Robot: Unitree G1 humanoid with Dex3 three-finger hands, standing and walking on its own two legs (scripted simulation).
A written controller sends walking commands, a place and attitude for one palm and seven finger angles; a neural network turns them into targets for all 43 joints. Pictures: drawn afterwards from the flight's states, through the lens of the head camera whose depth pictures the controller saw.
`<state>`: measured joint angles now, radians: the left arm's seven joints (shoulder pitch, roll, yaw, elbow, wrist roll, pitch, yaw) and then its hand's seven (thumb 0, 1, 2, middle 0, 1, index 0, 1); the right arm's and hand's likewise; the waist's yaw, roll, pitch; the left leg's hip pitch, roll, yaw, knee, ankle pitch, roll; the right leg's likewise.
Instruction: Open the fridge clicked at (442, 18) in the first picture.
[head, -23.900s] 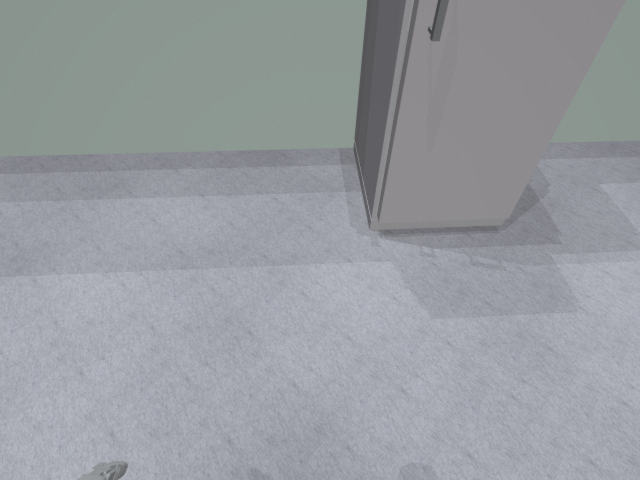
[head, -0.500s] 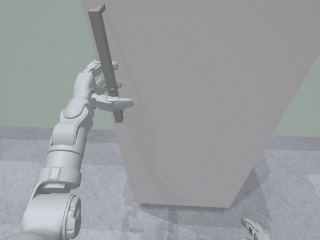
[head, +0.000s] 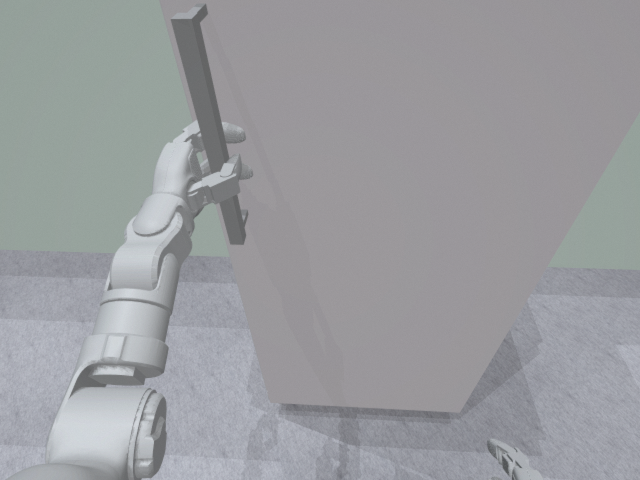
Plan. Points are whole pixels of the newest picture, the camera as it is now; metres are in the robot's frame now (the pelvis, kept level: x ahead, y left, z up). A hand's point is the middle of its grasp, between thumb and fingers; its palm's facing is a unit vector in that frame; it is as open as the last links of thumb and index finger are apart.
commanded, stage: grip the handle and tug to test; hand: left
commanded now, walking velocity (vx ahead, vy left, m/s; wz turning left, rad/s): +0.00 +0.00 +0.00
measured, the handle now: (221, 143) +0.46 +0.15 +0.22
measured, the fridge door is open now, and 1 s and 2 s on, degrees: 0 1 26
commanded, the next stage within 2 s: pull the door a little, standing still in 0.68 s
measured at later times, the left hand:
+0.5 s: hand (232, 179) +0.41 +0.12 +0.20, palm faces -0.01 -1.00 +0.01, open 5.5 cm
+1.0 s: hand (231, 185) +0.39 +0.12 +0.20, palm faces +0.00 -1.00 -0.01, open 5.8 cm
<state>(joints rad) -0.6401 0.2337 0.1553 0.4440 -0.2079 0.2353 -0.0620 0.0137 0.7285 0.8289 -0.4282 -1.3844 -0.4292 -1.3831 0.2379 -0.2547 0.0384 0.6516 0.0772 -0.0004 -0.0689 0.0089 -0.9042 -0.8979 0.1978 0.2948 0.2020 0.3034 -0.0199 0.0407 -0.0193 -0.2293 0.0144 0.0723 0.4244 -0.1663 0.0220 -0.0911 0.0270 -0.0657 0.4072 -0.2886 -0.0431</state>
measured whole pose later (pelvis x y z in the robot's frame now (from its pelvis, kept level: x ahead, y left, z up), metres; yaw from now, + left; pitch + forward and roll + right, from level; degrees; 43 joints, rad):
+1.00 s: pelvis +0.04 -0.01 +0.00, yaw -1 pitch +0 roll +1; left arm -0.33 0.22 0.18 -0.03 -0.23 0.41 -0.05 0.01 0.77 0.79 -0.33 -1.38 -0.30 -1.36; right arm 0.15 -0.26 0.04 0.57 0.07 0.06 -0.05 0.01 -0.90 -0.90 0.20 0.29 0.20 0.30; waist 0.00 0.04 -0.06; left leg -0.18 0.01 0.08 0.41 -0.22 0.00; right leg -0.06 0.02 -0.05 0.41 -0.34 -0.04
